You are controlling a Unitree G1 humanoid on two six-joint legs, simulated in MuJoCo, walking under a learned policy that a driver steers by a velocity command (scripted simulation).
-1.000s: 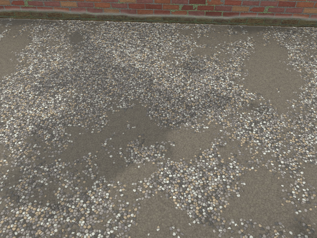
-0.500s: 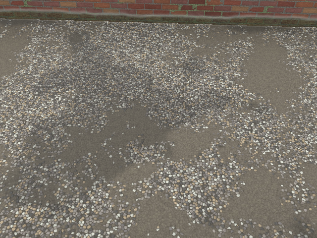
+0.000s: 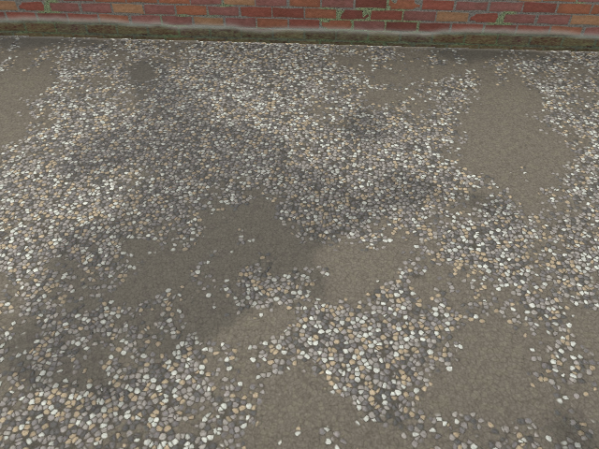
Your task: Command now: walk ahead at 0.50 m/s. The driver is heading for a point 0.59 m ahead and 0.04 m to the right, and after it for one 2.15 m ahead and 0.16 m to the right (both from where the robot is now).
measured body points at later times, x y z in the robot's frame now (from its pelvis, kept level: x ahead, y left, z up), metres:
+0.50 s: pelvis +0.00 +0.00 +0.00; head -0.01 +0.00 +0.45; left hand +0.18 +0.20 -0.09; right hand +0.17 -0.20 -0.09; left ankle -0.01 +0.08 -0.72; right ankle -0.06 -0.12 -0.72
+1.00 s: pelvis +0.00 +0.00 +0.00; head -0.01 +0.00 +0.45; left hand +0.18 +0.20 -0.09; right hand +0.17 -0.20 -0.09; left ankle -0.01 +0.08 -0.72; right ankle -0.06 -0.12 -0.72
